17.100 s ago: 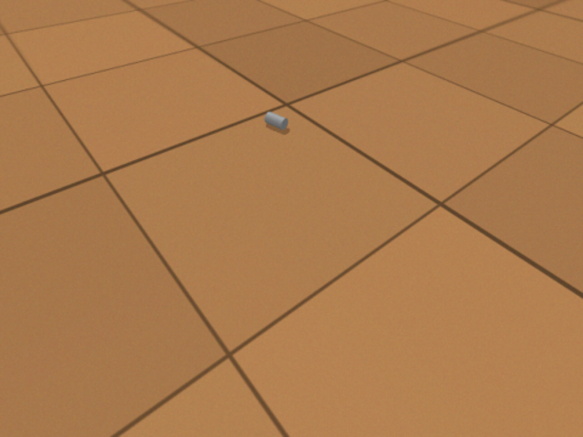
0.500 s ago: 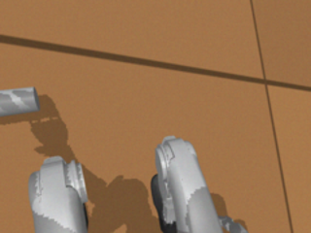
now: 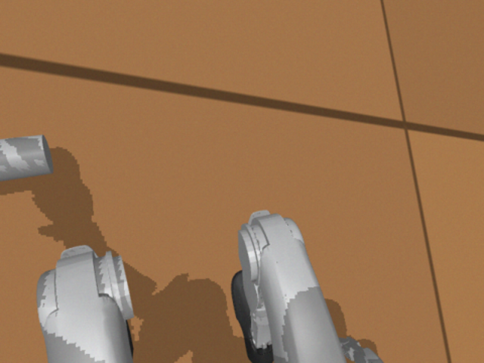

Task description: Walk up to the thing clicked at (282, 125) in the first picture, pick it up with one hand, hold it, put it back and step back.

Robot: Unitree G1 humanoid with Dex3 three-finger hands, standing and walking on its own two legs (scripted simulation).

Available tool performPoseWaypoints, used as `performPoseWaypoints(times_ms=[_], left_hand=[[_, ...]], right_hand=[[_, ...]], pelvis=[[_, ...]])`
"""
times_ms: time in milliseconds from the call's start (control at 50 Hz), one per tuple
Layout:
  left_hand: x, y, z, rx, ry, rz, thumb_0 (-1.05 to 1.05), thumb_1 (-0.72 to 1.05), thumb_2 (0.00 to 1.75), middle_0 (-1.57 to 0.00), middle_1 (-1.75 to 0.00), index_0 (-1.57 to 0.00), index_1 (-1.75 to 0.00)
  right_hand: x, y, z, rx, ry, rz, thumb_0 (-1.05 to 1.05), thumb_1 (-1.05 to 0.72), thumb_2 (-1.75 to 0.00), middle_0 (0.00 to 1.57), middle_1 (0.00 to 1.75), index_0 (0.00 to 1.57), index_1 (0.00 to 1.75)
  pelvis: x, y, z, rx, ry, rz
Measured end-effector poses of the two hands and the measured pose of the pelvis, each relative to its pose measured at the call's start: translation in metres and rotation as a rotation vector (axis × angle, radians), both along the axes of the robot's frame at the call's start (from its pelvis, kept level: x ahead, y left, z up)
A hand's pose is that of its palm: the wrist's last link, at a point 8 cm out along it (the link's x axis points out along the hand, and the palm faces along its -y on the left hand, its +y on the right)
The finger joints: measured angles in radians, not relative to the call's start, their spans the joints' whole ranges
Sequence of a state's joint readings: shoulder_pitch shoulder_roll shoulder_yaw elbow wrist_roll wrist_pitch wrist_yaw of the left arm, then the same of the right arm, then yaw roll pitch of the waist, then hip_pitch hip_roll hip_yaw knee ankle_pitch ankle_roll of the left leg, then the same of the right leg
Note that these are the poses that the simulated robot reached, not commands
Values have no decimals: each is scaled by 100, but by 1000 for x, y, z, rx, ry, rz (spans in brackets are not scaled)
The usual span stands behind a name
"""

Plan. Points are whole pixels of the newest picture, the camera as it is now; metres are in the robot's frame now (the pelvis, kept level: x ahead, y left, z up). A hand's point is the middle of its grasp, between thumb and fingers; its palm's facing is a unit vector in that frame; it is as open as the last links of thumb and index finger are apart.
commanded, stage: rise first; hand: left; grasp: from above
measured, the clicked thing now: (5, 159) +0.49 +0.32 -0.28
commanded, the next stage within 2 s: approach in 0.32 s
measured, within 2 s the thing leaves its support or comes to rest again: neither
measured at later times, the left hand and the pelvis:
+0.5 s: hand out of the picture +0.45 +0.36 -0.15, palm faces -0.45 -0.09 -0.89, open 14.2 cm; pelvis +0.00 +0.00 +0.00, yaw +0 degrees
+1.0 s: hand out of the picture +0.49 +0.31 -0.17, palm faces -0.40 -0.07 -0.91, open 13.9 cm; pelvis +0.00 +0.00 +0.00, yaw -1 degrees
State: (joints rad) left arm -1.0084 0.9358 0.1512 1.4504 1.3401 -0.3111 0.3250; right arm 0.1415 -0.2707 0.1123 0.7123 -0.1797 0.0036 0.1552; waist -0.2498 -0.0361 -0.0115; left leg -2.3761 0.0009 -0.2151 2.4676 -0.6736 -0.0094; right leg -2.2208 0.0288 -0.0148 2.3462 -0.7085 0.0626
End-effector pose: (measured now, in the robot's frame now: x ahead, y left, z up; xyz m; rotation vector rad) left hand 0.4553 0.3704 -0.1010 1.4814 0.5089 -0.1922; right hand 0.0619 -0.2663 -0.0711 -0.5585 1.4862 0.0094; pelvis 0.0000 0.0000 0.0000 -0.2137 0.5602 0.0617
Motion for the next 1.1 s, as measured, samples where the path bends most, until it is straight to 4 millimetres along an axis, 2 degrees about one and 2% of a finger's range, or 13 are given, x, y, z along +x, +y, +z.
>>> performPoseWaypoints(times_ms=[340, 540, 620, 720, 800, 880, 980, 1100], left_hand=[[0, -2, 8, -3, 3, -6, 0, -55, 102, -9, -103, -8, -103], [-3, -7, 5, 2, 16, -32, 0, -54, 101, -9, -104, -9, -104], [1, -18, 5, -6, 13, -59, 0, -53, 100, -9, -105, -9, -105], [17, -44, 2, -23, -13, -109, 0, -52, 99, -9, -107, -10, -105], [32, -64, 0, -36, -47, -116, 0, -52, 98, -9, -107, -10, -106], [42, -73, -3, -20, -61, -88, 0, -52, 99, -9, -107, -10, -105], [40, -67, -5, 19, -38, -22, 0, -51, 99, -10, -105, -11, -104], [25, -38, -11, 32, 37, 70, 0, -51, 99, -11, -102, -12, -102]], right_hand=[[2, 0, 1, 11, -9, -3, 0, -91, -90, 20, 30, 20, 30], [4, -1, 2, 10, -18, 0, 0, -91, -89, 20, 30, 20, 30], [3, 0, 3, 9, -24, 1, 0, -91, -89, 20, 30, 20, 30], [-2, 0, 7, -4, -38, -3, 0, -91, -89, 20, 30, 20, 30], [-12, -1, 10, -17, -45, -19, 0, -91, -89, 20, 30, 20, 30], [-27, -1, 11, -18, -34, -47, 0, -91, -89, 20, 30, 20, 30], [-43, 2, 7, 9, -4, -80, 0, -91, -89, 20, 30, 20, 30], [-45, 4, 0, 37, 13, -74, 0, -91, -89, 20, 30, 20, 30]], pelvis=[[-1, -1, 3, 2, 1, -1], [-2, -1, 4, 3, -3, 2], [-3, -1, 4, 7, -4, 2], [-5, -2, 3, 4, -4, -1], [-6, -2, 2, 1, -3, -6], [-5, -2, 0, 0, 5, -11], [-5, -2, 0, 8, 8, -17], [-5, -4, -2, 16, -3, -18]])
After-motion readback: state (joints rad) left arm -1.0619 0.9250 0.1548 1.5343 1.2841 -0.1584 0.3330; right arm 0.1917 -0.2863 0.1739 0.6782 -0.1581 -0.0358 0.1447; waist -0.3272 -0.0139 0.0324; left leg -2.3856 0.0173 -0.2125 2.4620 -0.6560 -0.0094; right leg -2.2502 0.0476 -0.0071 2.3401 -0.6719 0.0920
